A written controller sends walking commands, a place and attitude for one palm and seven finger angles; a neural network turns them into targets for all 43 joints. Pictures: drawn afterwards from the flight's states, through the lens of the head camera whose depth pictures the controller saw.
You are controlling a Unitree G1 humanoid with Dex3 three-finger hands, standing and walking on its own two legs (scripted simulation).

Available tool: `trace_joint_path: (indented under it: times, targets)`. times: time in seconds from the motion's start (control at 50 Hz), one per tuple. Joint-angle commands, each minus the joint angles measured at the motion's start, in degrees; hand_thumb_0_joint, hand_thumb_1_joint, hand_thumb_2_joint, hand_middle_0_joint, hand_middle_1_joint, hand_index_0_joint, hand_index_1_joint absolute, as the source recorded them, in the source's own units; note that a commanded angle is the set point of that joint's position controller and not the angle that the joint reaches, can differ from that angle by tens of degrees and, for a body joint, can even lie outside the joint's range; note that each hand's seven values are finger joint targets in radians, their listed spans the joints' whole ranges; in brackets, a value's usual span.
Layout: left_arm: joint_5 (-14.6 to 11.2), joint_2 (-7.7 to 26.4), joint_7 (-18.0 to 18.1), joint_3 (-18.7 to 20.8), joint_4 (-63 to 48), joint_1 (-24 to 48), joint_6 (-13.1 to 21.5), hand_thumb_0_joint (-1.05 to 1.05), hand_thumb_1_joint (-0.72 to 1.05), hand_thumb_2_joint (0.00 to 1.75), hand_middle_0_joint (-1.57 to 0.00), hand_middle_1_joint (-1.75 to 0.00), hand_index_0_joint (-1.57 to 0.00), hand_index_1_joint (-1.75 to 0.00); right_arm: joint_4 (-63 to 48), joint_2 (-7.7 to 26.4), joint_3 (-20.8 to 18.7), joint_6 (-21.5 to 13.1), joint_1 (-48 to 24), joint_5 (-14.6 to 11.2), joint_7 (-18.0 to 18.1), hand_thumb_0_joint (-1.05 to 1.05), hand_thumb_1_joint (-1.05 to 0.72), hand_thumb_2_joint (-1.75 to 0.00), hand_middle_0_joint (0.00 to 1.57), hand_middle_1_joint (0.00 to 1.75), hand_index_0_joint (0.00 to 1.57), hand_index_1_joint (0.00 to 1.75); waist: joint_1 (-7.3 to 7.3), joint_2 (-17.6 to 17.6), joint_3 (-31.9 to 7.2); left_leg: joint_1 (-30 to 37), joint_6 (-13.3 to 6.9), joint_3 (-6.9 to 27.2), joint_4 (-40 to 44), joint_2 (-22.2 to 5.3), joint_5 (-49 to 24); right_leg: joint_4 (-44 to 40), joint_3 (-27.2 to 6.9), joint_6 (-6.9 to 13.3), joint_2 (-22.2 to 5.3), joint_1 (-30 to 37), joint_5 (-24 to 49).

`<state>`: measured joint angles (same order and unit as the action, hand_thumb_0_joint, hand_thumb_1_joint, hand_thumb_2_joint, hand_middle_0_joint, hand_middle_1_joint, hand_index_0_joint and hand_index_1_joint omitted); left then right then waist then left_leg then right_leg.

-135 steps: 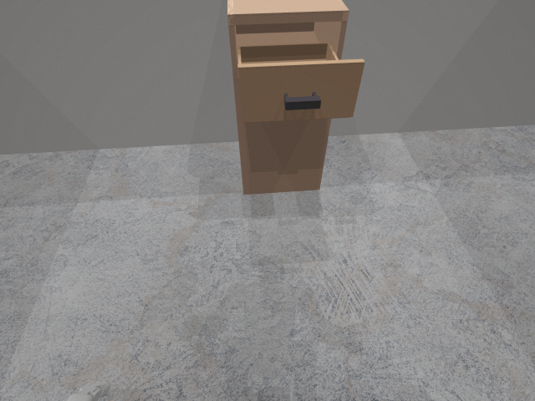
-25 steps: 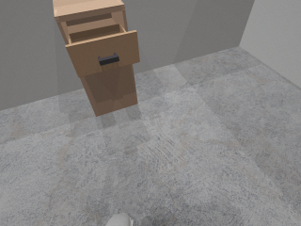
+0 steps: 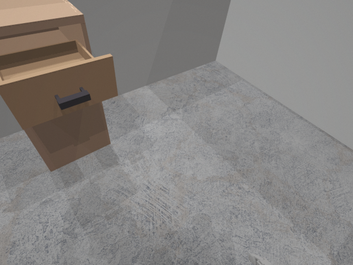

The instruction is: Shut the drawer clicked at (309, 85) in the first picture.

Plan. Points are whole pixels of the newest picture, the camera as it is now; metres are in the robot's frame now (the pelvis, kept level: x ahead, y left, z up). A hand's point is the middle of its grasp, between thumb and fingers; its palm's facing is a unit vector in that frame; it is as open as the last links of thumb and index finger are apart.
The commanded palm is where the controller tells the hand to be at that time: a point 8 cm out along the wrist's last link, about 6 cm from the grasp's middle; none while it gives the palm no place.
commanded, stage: walk to a spot facing it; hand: left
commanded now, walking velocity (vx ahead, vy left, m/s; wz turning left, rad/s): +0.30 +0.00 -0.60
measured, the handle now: (72, 96) +0.60 +0.43 -0.02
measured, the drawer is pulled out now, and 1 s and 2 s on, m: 0.30 0.30 0.30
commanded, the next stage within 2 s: turn to face it in 0.94 s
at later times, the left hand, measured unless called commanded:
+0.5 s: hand (155, 188) +0.38 +0.10 -0.17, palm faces -0.35 -0.93 -0.14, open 7.4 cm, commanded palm none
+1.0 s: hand (141, 168) +0.43 +0.15 -0.16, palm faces -0.40 -0.88 -0.27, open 7.4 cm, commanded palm none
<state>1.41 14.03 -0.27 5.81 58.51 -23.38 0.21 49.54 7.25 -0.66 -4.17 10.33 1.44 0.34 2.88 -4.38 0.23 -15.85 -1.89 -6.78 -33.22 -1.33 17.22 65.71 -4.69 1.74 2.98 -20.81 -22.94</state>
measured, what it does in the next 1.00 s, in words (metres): walks ahead, turning right: right foot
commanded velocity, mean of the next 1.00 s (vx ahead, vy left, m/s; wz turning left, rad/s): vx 0.18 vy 0.00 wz -0.60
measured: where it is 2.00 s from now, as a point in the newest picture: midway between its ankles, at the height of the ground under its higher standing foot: (168, 250)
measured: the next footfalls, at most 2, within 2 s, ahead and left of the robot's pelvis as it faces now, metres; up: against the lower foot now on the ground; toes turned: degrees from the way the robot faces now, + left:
right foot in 0.48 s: +0.29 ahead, -0.09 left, +0.00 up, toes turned -25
left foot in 1.06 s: +0.52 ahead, +0.00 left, +0.00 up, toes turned -33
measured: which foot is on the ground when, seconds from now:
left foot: down 0.00-0.48, up 0.50-1.00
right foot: up 0.00-0.46, down 0.48-1.00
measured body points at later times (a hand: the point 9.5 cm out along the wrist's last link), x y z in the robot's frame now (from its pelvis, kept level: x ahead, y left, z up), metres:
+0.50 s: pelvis +0.19 -0.02 -0.02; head +0.24 -0.03 +0.43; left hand +0.40 +0.15 -0.16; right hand +0.00 -0.17 -0.15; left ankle +0.03 +0.10 -0.68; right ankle +0.26 -0.08 -0.73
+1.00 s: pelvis +0.36 -0.03 +0.01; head +0.39 -0.06 +0.45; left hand +0.46 +0.20 -0.14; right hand +0.41 -0.32 -0.12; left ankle +0.48 +0.05 -0.69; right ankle +0.25 -0.07 -0.73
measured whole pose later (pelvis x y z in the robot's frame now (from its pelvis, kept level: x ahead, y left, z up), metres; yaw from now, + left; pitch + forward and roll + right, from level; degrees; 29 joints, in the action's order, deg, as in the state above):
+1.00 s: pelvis +0.36 -0.03 +0.01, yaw -34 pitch +2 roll +0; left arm 1.1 10.7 1.4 4.0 54.9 -22.8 0.9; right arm 48.9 11.0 -2.0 0.8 -0.2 0.8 0.8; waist 5.8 0.6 3.2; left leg -29.8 5.0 -1.3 -47.7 -3.3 18.8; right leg 27.6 -7.7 4.3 6.4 -9.2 -19.5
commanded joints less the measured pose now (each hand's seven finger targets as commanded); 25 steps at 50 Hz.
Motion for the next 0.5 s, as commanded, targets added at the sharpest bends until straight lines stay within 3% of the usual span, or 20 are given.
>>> trace_joint_path:
  times: [0.0,0.06,0.08,0.12,0.2,0.22,0.28,0.34,0.36,0.38,0.4,0.42,0.44,0.46,0.48]
  targets:
    - [0.57,0.34,-1.92,0.34,-5.47,0.31,0.06,0.0,0.9,0.9,-0.2,-0.3,-0.2,-0.3,1.08,7.39,-2.1,-1.55,7.87,-0.44,1.47,0.0,-0.9,-0.9,0.2,0.3,0.2,0.3,-0.52,13.79,5.47,3.85,-0.17,11.15,20.92,-15.3,-13.47,8.48,1.47,-1.14,-6.25,-14.66,9.27]
    - [0.61,-0.65,-2.11,-0.1,-6.28,2.93,-0.99,0.0,0.9,0.9,-0.2,-0.3,-0.2,-0.3,3.07,7.42,-2.09,-2.19,11.65,-0.68,1.77,0.0,-0.9,-0.9,0.2,0.3,0.2,0.3,-0.61,12.03,4.59,7.56,0.0,4.86,19.87,-14.58,-25.11,8.26,2.75,-1.8,-6.63,-18.4,12.59]
    - [0.59,-0.79,-2.12,-0.15,-6.52,4.18,-1.08,0.0,0.9,0.9,-0.2,-0.3,-0.2,-0.3,3.73,7.15,-2.01,-2.27,13.26,-0.73,1.92,0.0,-0.9,-0.9,0.2,0.3,0.2,0.3,-0.9,9.88,4.5,8.89,1.37,4.61,19.6,-14.51,-28.48,8.2,3.1,-1.79,-6.52,-19.87,13.74]
    - [0.67,-1.39,-2.28,-0.21,-7.46,6.38,-1.55,0.0,0.9,0.9,-0.2,-0.3,-0.2,-0.3,4.36,7.94,-2.21,-2.39,14.37,-0.64,1.99,0.0,-0.9,-0.9,0.2,0.3,0.2,0.3,-0.83,9.25,4.73,11.56,1.16,2.58,19.49,-15.26,-30.8,6.64,3.83,-2.26,-7.12,-23.5,15.89]
    - [0.6,-2.07,-2.88,-1.02,-9.27,14.02,-1.44,0.0,0.9,0.9,-0.2,-0.3,-0.2,-0.3,6.56,8.31,-1.8,-2.2,18.2,-0.45,2.11,0.0,-0.9,-0.9,0.2,0.3,0.2,0.3,-2.62,9.67,6.4,17.34,0.27,-0.73,19.39,-15.15,-36.63,-1.67,7.85,-2.19,-7.19,-26.91,17.5]
    - [0.6,-2.28,-3.04,-1.35,-9.9,16.83,-1.28,0.0,0.9,0.9,-0.2,-0.3,-0.2,-0.3,7.1,8.16,-1.65,-2.1,19.83,-0.3,2.18,0.0,-0.9,-0.9,0.2,0.3,0.2,0.3,-3.91,10.03,6.89,18.25,0.04,-1.53,18.85,-14.8,-39.13,-5.27,9.28,-1.9,-6.92,-26.03,17.18]
    - [0.25,-2.67,-3.13,-2.01,-11.07,22.57,-0.74,0.0,0.9,0.9,-0.2,-0.3,-0.2,-0.3,8.65,8.6,-1.63,-1.45,23.51,0.16,2.23,0.0,-0.9,-0.9,0.2,0.3,0.2,0.3,-6.0,9.95,7.55,22.0,-0.71,-3.73,17.26,-15.28,-46.97,-14.73,13.15,-0.64,-5.21,-23.35,14.29]
    - [0.16,-2.58,-2.99,-2.16,-10.79,22.08,-0.29,0.0,0.9,0.9,-0.2,-0.3,-0.2,-0.3,9.03,10.23,-1.95,-0.7,23.18,0.09,2.26,0.0,-0.9,-0.9,0.2,0.3,0.2,0.3,-4.79,12.08,5.78,22.73,-0.81,-8.75,10.82,-15.32,-62.05,-23.08,17.3,1.53,-1.36,-14.59,10.76]
    - [0.19,-1.79,-2.76,-1.85,-10.3,19.57,-0.12,0.0,0.9,0.9,-0.2,-0.3,-0.2,-0.3,8.72,11.19,-2.3,-0.61,22.22,-0.04,2.23,0.0,-0.9,-0.9,0.2,0.3,0.2,0.3,-3.44,13.46,4.2,22.97,-0.83,-9.57,6.91,-16.18,-67.01,-24.31,17.55,2.51,-0.5,-11.15,9.83]
    - [0.25,-0.25,-2.43,-1.41,-9.46,16.15,0.06,0.0,0.9,0.9,-0.2,-0.3,-0.2,-0.3,8.32,12.07,-2.67,-0.54,21.09,-0.18,2.1,0.0,-0.9,-0.9,0.2,0.3,0.2,0.3,-1.81,13.28,2.0,22.16,-0.71,-9.81,1.98,-17.09,-69.7,-25.44,17.19,3.46,0.03,-6.33,9.06]
    - [0.39,0.96,-2.24,-0.89,-8.08,11.09,0.49,0.0,0.9,0.9,-0.2,-0.3,-0.2,-0.3,7.48,12.89,-2.81,-0.46,19.36,-0.29,2.02,0.0,-0.9,-0.9,0.2,0.3,0.2,0.3,0.83,13.77,-0.54,19.34,-0.57,-10.6,-4.86,-16.9,-67.16,-27.94,16.93,4.18,0.62,1.34,9.52]
    - [0.53,3.18,-2.02,-0.2,-6.12,4.08,1.1,0.0,0.9,0.9,-0.2,-0.3,-0.2,-0.3,6.38,13.2,-2.8,-0.37,17.42,-0.64,1.67,0.0,-0.9,-0.9,0.2,0.3,0.2,0.3,4.13,13.82,-4.49,12.59,0.34,-10.88,-15.74,-16.34,-58.32,-32.17,15.99,5.35,0.2,14.07,12.33]
    - [0.45,8.23,-1.58,0.86,-4.81,-1.94,1.57,0.0,0.9,0.9,-0.2,-0.3,-0.2,-0.3,5.17,11.18,-2.59,-0.17,17.29,-1.58,1.04,0.0,-0.9,-0.9,0.2,0.3,0.2,0.3,6.86,4.98,-10.42,-2.09,2.25,-10.55,-33.73,-12.88,-26.49,-35.72,1.46,10.41,-11.01,30.35,16.45]
    - [-0.73,12.65,-0.82,1.63,-5.09,-4.18,1.81,0.0,0.9,0.9,-0.2,-0.3,-0.2,-0.3,3.05,7.75,-2.35,-0.46,17.43,-2.04,1.07,0.0,-0.9,-0.9,0.2,0.3,0.2,0.3,5.06,-3.86,-16.13,-18.64,5.43,-6.06,-53.57,-2.72,16.29,-41.27,-29.59,18.43,-26.81,38.38,28.15]
    - [-1.66,12.88,0.06,1.88,-6.0,-1.66,1.07,0.0,0.9,0.9,-0.2,-0.3,-0.2,-0.3,1.63,9.94,-2.97,-0.09,12.02,-1.52,1.37,0.0,-0.9,-0.9,0.2,0.3,0.2,0.3,4.82,2.94,-10.89,-21.52,3.23,3.84,-55.03,-4.52,13.53,-46.53,-28.52,19.04,-26.71,31.62,22.7]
